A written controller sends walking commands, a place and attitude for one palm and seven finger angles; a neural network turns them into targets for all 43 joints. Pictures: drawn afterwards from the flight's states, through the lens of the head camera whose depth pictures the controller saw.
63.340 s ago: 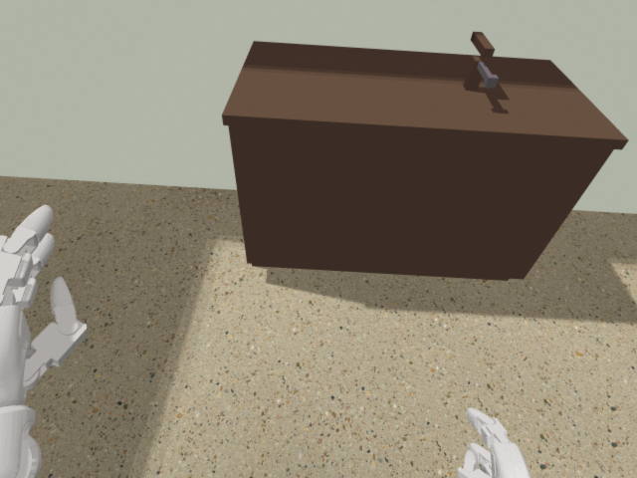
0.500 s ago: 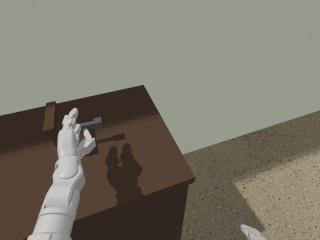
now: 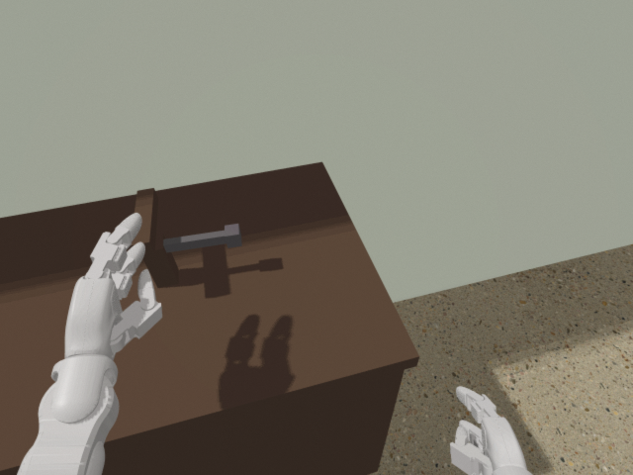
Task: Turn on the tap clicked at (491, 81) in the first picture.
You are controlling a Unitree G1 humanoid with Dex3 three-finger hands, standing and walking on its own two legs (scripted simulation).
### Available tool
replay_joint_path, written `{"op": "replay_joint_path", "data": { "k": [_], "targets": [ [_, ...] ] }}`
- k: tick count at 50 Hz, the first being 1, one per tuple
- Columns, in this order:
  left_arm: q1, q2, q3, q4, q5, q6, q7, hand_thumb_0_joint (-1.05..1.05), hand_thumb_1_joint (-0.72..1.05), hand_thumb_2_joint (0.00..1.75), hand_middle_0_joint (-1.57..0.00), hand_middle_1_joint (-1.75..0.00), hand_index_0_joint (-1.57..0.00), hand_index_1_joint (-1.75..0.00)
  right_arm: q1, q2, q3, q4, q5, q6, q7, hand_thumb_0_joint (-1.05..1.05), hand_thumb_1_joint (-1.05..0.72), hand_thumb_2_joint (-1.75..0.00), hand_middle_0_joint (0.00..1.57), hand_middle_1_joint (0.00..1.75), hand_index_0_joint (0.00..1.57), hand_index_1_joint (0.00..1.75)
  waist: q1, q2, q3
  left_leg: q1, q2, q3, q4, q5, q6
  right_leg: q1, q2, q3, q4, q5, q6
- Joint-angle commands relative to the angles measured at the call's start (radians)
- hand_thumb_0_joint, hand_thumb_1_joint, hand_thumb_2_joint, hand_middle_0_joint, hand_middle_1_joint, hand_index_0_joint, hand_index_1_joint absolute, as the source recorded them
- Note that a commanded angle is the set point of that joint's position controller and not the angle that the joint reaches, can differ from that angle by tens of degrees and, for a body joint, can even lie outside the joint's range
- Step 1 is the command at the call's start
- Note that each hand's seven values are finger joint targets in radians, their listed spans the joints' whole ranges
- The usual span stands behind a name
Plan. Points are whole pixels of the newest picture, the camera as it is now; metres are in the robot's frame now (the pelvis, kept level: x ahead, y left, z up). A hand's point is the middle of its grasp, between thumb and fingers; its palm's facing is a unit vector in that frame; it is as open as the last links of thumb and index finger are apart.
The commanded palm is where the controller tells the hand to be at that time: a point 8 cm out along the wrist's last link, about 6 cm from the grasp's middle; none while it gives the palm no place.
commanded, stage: draw the hand back beside the body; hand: left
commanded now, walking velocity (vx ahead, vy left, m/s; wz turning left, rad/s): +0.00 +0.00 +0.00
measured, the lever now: (233, 235) +0.48 +0.20 +0.03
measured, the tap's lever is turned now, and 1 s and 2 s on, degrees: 86 86 86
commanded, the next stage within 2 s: step back with the hand held close in 0.66 s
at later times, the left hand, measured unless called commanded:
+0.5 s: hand (76, 339) +0.20 +0.26 +0.15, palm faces +0.42 -0.84 -0.35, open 7.4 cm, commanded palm +0.16 +0.29 +0.16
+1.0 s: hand (63, 342) +0.19 +0.27 +0.16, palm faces +0.39 -0.84 -0.38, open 7.4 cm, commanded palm +0.14 +0.30 +0.17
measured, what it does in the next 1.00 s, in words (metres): stands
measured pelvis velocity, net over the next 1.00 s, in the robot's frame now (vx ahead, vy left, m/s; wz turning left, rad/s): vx -0.02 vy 0.02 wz -0.01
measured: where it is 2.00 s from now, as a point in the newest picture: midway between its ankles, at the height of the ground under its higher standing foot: outside the picture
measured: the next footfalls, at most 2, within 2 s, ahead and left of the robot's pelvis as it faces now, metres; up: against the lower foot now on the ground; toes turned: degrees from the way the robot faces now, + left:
none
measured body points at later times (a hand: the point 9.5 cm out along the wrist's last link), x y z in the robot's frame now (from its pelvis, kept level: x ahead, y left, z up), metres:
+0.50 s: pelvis +0.01 +0.01 +0.00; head -0.02 -0.01 +0.45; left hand +0.17 +0.30 +0.17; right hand +0.21 -0.21 -0.09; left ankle +0.01 +0.12 -0.74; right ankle -0.02 -0.08 -0.74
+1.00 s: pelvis -0.02 +0.02 +0.00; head -0.02 +0.00 +0.44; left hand +0.16 +0.31 +0.18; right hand +0.17 -0.21 -0.09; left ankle +0.01 +0.12 -0.74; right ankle -0.02 -0.08 -0.74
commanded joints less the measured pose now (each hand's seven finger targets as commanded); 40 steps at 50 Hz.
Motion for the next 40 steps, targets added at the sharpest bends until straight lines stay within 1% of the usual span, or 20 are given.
{"op": "replay_joint_path", "data": {
  "k": [1,3,4,5,6,8,9,11,13,14,18,19,22,23,24,28,32,38,39,40],
  "targets": [
    [-0.143,0.13,0.082,-0.319,0.005,-0.074,0.009,0.0,0.9,0.9,-0.19,-0.28,-0.19,-0.28,-0.136,-0.114,-0.048,-0.154,0.001,-0.061,-0.01,0.0,-0.9,-0.9,0.2,0.3,0.2,0.3,0.003,0.004,-0.112,0.077,0.031,-0.035,-0.017,0.222,0.039,-0.056,-0.081,0.05,-0.05,0.276,0.029],
    [-0.119,0.121,0.08,-0.29,0.004,-0.068,0.008,0.0,0.9,0.9,-0.19,-0.28,-0.19,-0.28,-0.139,-0.123,-0.05,-0.146,0.001,-0.063,-0.011,0.0,-0.9,-0.9,0.2,0.3,0.2,0.3,0.0,-0.055,-0.071,0.07,0.029,-0.045,-0.024,0.197,0.043,-0.086,-0.076,0.043,-0.062,0.24,0.032],
    [-0.092,0.111,0.071,-0.299,0.003,-0.067,0.008,0.0,0.9,0.9,-0.19,-0.29,-0.19,-0.29,-0.135,-0.125,-0.055,-0.148,0.002,-0.065,-0.013,0.0,-0.9,-0.9,0.2,0.3,0.2,0.3,-0.002,-0.055,-0.077,0.066,0.032,-0.039,-0.021,0.189,0.045,-0.081,-0.08,0.047,-0.053,0.234,0.034],
    [-0.081,0.132,0.095,-0.297,0.004,-0.066,0.01,0.0,0.9,0.9,-0.2,-0.29,-0.2,-0.29,-0.135,-0.131,-0.056,-0.146,0.0,-0.065,-0.015,0.0,-0.9,-0.9,0.2,0.3,0.2,0.3,0.005,-0.094,-0.074,0.06,0.03,-0.044,-0.019,0.19,0.048,-0.084,-0.079,0.044,-0.053,0.239,0.036],
    [-0.056,0.135,0.104,-0.304,0.003,-0.067,0.01,0.0,0.9,0.9,-0.2,-0.29,-0.2,-0.29,-0.136,-0.132,-0.06,-0.145,0.0,-0.065,-0.017,0.0,-0.9,-0.9,0.2,0.3,0.2,0.3,0.006,-0.101,-0.088,0.062,0.029,-0.04,-0.014,0.201,0.052,-0.073,-0.082,0.047,-0.047,0.257,0.039],
    [-0.037,0.178,0.151,-0.343,0.006,-0.074,0.015,0.0,0.9,0.9,-0.2,-0.3,-0.2,-0.3,-0.13,-0.136,-0.062,-0.136,-0.002,-0.065,-0.017,0.0,-0.9,-0.9,0.2,0.3,0.2,0.3,0.015,-0.07,-0.123,0.067,0.024,-0.046,-0.01,0.225,0.05,-0.052,-0.084,0.047,-0.04,0.278,0.035],
    [-0.017,0.169,0.148,-0.371,0.006,-0.076,0.017,0.0,0.9,0.9,-0.2,-0.3,-0.2,-0.3,-0.129,-0.131,-0.063,-0.14,-0.002,-0.067,-0.018,0.0,-0.9,-0.9,0.2,0.3,0.2,0.3,0.014,-0.05,-0.134,0.066,0.024,-0.045,-0.006,0.233,0.048,-0.043,-0.086,0.049,-0.032,0.283,0.034],
    [0.012,0.204,0.189,-0.417,0.009,-0.082,0.025,0.0,0.9,0.9,-0.2,-0.3,-0.2,-0.3,-0.126,-0.128,-0.062,-0.138,-0.005,-0.074,-0.017,0.0,-0.9,-0.9,0.2,0.3,0.2,0.3,0.024,-0.007,-0.159,0.07,0.02,-0.046,0.003,0.26,0.047,-0.024,-0.089,0.049,-0.026,0.313,0.031],
    [0.042,0.244,0.234,-0.458,0.01,-0.084,0.03,0.0,0.9,0.9,-0.2,-0.3,-0.2,-0.3,-0.122,-0.13,-0.063,-0.134,-0.006,-0.077,-0.016,0.0,-0.9,-0.9,0.2,0.3,0.2,0.3,0.029,0.013,-0.162,0.064,0.02,-0.052,0.012,0.281,0.043,-0.017,-0.089,0.05,-0.024,0.333,0.028],
    [0.073,0.223,0.223,-0.458,0.009,-0.082,0.031,0.0,0.9,0.9,-0.2,-0.3,-0.2,-0.3,-0.12,-0.123,-0.062,-0.136,-0.006,-0.079,-0.017,0.0,-0.9,-0.9,0.2,0.3,0.2,0.3,0.025,0.022,-0.146,0.053,0.021,-0.048,0.015,0.279,0.042,-0.02,-0.09,0.047,-0.021,0.332,0.028],
    [0.144,0.235,0.26,-0.472,0.003,-0.078,0.031,0.0,0.9,0.9,-0.2,-0.3,-0.2,-0.3,-0.115,-0.128,-0.064,-0.134,-0.005,-0.083,-0.014,0.0,-0.9,-0.9,0.2,0.3,0.2,0.3,0.027,0.013,-0.109,0.031,0.025,-0.057,0.018,0.269,0.038,-0.039,-0.087,0.043,-0.025,0.319,0.026],
    [0.171,0.215,0.247,-0.47,0.002,-0.077,0.03,0.0,0.9,0.9,-0.2,-0.3,-0.2,-0.3,-0.114,-0.124,-0.065,-0.136,-0.003,-0.082,-0.015,0.0,-0.9,-0.9,0.2,0.3,0.2,0.3,0.024,0.014,-0.098,0.028,0.031,-0.054,0.021,0.268,0.037,-0.047,-0.087,0.042,-0.021,0.31,0.028],
    [0.127,0.188,0.216,-0.432,0.002,-0.072,0.025,0.0,0.9,0.9,-0.2,-0.3,-0.2,-0.3,-0.118,-0.133,-0.067,-0.132,-0.002,-0.083,-0.018,0.0,-0.9,-0.9,0.2,0.3,0.2,0.3,0.015,-0.022,-0.066,0.024,0.029,-0.054,0.021,0.22,0.042,-0.087,-0.086,0.04,-0.032,0.269,0.034],
    [0.1,0.178,0.204,-0.429,0.003,-0.072,0.024,0.0,0.9,0.9,-0.2,-0.3,-0.2,-0.3,-0.121,-0.135,-0.066,-0.129,-0.001,-0.083,-0.019,0.0,-0.9,-0.9,0.2,0.3,0.2,0.3,0.008,-0.008,-0.042,0.017,0.027,-0.06,0.015,0.198,0.041,-0.101,-0.084,0.04,-0.035,0.239,0.031],
    [0.104,0.172,0.195,-0.414,0.003,-0.072,0.027,0.0,0.9,0.9,-0.2,-0.3,-0.2,-0.3,-0.12,-0.134,-0.069,-0.13,0.0,-0.083,-0.023,0.0,-0.9,-0.9,0.2,0.3,0.2,0.3,0.006,-0.014,-0.047,0.015,0.03,-0.059,0.014,0.173,0.041,-0.103,-0.083,0.041,-0.033,0.206,0.034],
    [0.074,0.21,0.223,-0.453,0.006,-0.086,0.033,0.0,0.9,0.9,-0.2,-0.3,-0.2,-0.3,-0.124,-0.135,-0.068,-0.13,-0.001,-0.093,-0.028,0.0,-0.9,-0.9,0.2,0.3,0.2,0.3,0.017,-0.021,-0.082,0.019,0.022,-0.072,0.008,0.152,0.044,-0.09,-0.083,0.039,-0.032,0.18,0.031],
    [0.115,0.214,0.231,-0.471,0.006,-0.092,0.037,0.0,0.9,0.9,-0.2,-0.3,-0.2,-0.3,-0.125,-0.128,-0.066,-0.133,-0.004,-0.102,-0.026,0.0,-0.9,-0.9,0.2,0.3,0.2,0.3,0.026,-0.002,-0.107,0.019,0.022,-0.07,0.01,0.158,0.042,-0.071,-0.086,0.04,-0.027,0.188,0.029],
    [0.108,0.212,0.235,-0.44,0.001,-0.088,0.033,0.0,0.9,0.9,-0.2,-0.3,-0.2,-0.3,-0.128,-0.127,-0.06,-0.127,-0.002,-0.098,-0.025,0.0,-0.9,-0.9,0.2,0.3,0.2,0.3,0.017,0.02,-0.035,-0.021,0.019,-0.08,0.0,0.084,0.038,-0.105,-0.082,0.041,-0.05,0.11,0.026],
    [0.05,0.245,0.252,-0.527,0.003,-0.103,0.037,0.0,0.9,0.9,-0.2,-0.3,-0.2,-0.3,-0.135,-0.126,-0.06,-0.136,-0.002,-0.103,-0.024,0.0,-0.9,-0.9,0.2,0.3,0.2,0.3,0.023,0.05,-0.071,0.001,0.018,-0.079,0.004,0.082,0.04,-0.096,-0.084,0.048,-0.055,0.111,0.024],
    [-0.099,0.406,0.412,-0.592,-0.004,-0.144,0.051,0.0,0.9,0.9,-0.2,-0.3,-0.2,-0.3,-0.127,-0.129,-0.06,-0.173,0.009,-0.093,-0.03,0.0,-0.9,-0.9,0.2,0.3,0.2,0.3,0.01,0.035,-0.009,-0.039,0.043,-0.093,0.052,0.041,0.057,-0.199,-0.144,0.191,-0.092,0.242,0.028]
  ]
}}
